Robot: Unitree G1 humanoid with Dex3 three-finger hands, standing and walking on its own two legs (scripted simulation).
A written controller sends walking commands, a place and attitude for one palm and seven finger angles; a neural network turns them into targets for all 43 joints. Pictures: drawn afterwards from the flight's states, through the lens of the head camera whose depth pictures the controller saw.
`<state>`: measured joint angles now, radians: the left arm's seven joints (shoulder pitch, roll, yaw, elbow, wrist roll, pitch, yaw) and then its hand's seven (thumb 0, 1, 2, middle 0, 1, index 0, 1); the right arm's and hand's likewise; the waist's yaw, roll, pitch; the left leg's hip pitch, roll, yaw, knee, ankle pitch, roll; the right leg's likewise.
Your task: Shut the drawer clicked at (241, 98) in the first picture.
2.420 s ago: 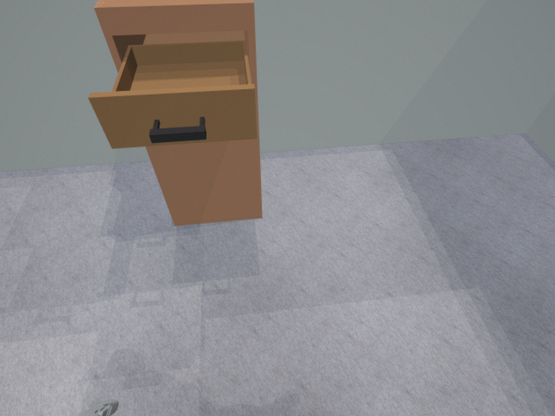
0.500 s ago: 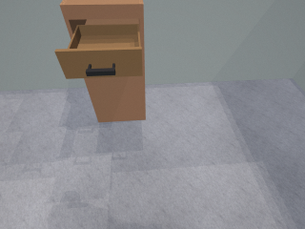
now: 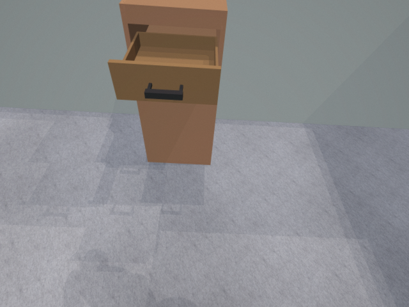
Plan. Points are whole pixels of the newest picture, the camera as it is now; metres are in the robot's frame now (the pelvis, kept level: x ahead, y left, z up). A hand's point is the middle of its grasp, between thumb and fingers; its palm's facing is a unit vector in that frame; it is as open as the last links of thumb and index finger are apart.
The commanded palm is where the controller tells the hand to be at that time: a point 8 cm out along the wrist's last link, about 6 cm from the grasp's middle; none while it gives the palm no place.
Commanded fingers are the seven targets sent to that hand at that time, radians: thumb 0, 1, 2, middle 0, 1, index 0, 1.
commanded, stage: take the last steps up to it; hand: left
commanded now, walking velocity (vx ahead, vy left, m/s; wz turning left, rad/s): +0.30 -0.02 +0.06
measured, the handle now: (164, 90) +0.73 +0.19 +0.01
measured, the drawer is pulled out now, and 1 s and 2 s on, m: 0.30 0.30 0.30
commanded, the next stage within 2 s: come to a stop and stand still in 1.08 s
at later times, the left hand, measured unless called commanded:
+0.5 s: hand (125, 280) +0.21 +0.20 -0.17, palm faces +0.04 -0.99 -0.15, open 7.3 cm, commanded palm none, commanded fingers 0.00 0.90 0.90 -0.20 -0.30 -0.20 -0.30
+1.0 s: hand (154, 230) +0.33 +0.16 -0.16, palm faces +0.13 -0.97 -0.20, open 7.2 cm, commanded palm none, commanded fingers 0.00 0.90 0.90 -0.20 -0.30 -0.20 -0.30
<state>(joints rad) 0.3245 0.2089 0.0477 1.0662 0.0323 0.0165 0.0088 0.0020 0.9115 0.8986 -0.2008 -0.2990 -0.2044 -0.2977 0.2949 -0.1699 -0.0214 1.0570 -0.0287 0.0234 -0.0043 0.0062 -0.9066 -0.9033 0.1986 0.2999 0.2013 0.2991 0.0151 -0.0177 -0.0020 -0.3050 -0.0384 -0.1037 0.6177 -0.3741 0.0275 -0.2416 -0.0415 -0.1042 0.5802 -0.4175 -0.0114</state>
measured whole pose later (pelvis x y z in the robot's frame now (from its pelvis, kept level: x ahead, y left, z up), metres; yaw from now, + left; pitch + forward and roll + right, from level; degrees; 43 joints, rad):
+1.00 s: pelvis +0.35 -0.02 +0.01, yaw +3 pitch -1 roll -1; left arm 0.32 0.16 0.05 1.11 0.03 -0.06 0.01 0.00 0.93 0.90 -0.20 -0.30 -0.20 -0.30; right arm 0.18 -0.17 -0.06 1.03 -0.02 -0.01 0.00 0.01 -0.93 -0.90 0.19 0.30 0.20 0.30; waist 0.01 0.02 0.02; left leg -0.51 0.13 0.06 0.89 -0.25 -0.02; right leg -0.15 0.05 -0.18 0.38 -0.21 -0.10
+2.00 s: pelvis +0.39 -0.07 +0.01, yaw +3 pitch -1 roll +4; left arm 0.26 0.14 0.05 1.01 0.03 0.01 0.04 0.00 0.91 0.90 -0.20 -0.30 -0.21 -0.30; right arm 0.23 -0.22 -0.08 1.04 -0.03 0.09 0.01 0.01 -0.91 -0.90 0.19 0.30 0.20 0.30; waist 0.04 0.02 0.04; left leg -0.38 0.03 -0.01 1.00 -0.34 -0.07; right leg -0.26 -0.06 -0.09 0.42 -0.14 -0.05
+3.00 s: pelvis +0.40 -0.04 +0.01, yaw +2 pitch +1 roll +0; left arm 0.20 0.14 0.03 1.11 0.00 -0.02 0.06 -0.01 0.97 0.90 -0.20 -0.30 -0.20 -0.30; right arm 0.30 -0.10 -0.01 1.15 -0.01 -0.02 -0.06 0.01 -0.91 -0.90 0.20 0.30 0.20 0.30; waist -0.01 0.01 0.01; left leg -0.06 0.03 0.05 0.39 -0.34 -0.01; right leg -0.18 0.02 -0.10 0.45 -0.28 -0.04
